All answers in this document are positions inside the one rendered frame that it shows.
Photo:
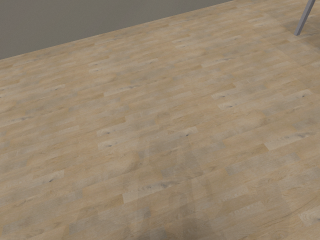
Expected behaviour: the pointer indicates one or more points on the table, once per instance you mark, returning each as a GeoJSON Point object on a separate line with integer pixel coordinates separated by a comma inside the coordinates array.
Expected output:
{"type": "Point", "coordinates": [304, 17]}

